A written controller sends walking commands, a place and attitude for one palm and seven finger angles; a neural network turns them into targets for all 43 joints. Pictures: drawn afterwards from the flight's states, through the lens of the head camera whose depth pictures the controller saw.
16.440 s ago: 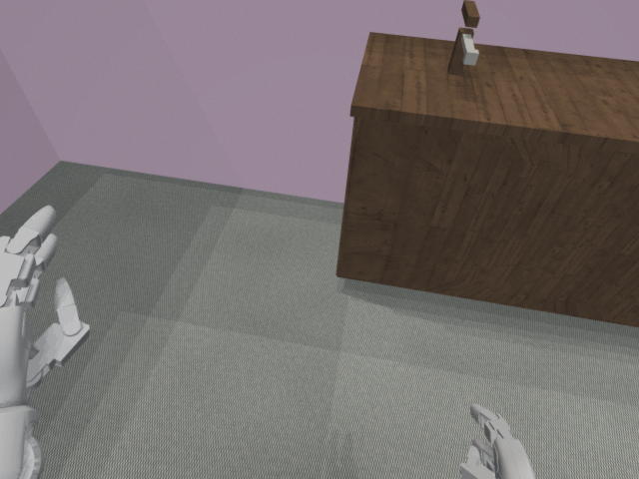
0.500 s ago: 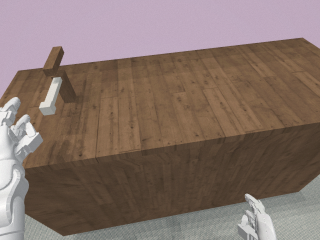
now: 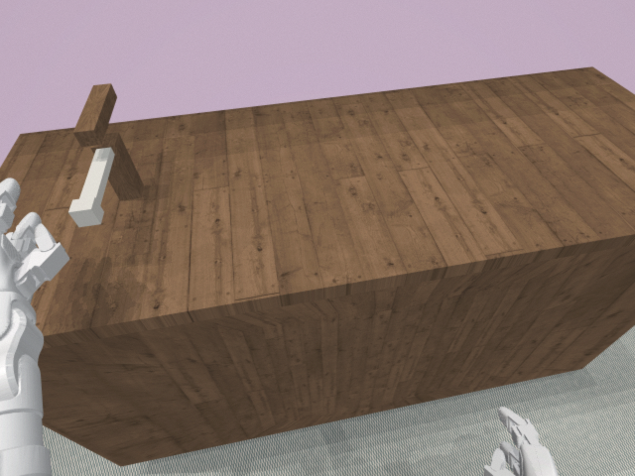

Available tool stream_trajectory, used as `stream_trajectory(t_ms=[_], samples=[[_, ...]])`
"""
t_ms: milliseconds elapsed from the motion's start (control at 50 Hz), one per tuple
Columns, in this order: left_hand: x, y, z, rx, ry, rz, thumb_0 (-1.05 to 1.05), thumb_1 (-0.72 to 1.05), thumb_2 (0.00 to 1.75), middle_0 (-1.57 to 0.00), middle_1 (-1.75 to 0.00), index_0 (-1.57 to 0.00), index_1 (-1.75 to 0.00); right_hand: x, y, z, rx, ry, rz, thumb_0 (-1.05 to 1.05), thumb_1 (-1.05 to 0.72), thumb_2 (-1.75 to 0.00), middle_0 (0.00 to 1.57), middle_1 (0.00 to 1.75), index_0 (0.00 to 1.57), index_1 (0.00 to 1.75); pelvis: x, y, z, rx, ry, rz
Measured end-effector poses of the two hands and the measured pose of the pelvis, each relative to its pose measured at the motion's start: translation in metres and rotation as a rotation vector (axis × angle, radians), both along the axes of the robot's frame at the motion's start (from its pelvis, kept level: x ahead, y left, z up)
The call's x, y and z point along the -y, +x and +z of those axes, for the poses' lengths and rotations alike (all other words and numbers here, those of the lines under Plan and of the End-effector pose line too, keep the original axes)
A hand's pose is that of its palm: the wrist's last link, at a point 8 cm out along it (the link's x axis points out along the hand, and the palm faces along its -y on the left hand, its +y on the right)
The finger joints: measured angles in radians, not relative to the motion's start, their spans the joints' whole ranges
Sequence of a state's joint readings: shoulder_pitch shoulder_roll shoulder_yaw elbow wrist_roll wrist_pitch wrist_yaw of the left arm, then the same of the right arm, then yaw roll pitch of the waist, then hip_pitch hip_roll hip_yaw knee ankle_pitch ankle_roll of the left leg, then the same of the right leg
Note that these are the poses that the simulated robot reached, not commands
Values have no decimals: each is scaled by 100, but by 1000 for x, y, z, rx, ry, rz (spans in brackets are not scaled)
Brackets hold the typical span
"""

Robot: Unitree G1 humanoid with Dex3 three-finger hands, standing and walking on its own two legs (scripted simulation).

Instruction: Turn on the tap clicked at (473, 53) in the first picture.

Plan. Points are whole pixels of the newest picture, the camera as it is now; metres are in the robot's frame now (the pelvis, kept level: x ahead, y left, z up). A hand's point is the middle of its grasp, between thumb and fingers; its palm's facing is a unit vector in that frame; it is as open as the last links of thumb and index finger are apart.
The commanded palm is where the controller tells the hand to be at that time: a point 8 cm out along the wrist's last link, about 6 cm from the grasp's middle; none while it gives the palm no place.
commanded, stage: reach beside the lever's end, fingers flat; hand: left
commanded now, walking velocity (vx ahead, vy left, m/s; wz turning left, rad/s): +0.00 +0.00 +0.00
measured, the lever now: (86, 212) +0.39 +0.35 +0.13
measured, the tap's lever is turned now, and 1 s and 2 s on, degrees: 0 0 18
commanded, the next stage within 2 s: push the lever round in 0.88 s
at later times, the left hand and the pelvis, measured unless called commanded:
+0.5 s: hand (70, 223) +0.37 +0.37 +0.12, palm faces +0.51 -0.85 -0.11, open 7.8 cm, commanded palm +0.32 +0.40 +0.12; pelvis +0.01 +0.01 +0.00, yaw -2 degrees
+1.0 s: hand (65, 235) +0.35 +0.37 +0.12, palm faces +0.51 -0.86 -0.08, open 7.8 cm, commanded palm +0.31 +0.40 +0.12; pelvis +0.01 +0.02 +0.00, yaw -1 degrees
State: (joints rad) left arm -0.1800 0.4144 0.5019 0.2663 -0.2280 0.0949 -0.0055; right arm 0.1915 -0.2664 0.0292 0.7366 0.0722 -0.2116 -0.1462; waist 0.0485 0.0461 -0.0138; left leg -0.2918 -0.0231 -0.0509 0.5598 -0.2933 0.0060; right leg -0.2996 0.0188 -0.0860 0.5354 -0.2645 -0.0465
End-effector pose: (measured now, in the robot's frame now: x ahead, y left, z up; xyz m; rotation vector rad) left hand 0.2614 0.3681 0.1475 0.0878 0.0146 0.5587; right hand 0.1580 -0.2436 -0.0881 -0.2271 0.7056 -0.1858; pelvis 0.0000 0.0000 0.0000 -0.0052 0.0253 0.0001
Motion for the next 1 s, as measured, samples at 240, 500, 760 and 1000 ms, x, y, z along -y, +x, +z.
stream_trajectory(t_ms=[240,500,760,1000], samples=[[-23,34,-13,-51,-13,44,2,90,90,-15,-17,-16,-16,13,-39,-10,-108,-11,-53,1,-90,-90,20,30,20,30,0,1,-2,-52,-5,-16],[-36,64,-21,-49,-3,-14,2,90,90,-15,-16,-15,-15,26,-83,-18,-266,-40,-136,1,-90,-90,20,30,20,30,-7,11,-4,-99,-13,-34],[-48,42,-27,-23,0,19,2,90,90,-15,-15,-15,-15,7,-57,-13,-220,-24,-109,1,-91,-90,20,30,20,30,-17,18,-3,-89,-20,-31],[-35,45,-25,-37,-29,-23,1,90,90,-15,-15,-15,-15,-15,-11,-5,-102,-6,-37,1,-90,-90,20,30,20,30,-22,15,-1,-73,-18,-12]])
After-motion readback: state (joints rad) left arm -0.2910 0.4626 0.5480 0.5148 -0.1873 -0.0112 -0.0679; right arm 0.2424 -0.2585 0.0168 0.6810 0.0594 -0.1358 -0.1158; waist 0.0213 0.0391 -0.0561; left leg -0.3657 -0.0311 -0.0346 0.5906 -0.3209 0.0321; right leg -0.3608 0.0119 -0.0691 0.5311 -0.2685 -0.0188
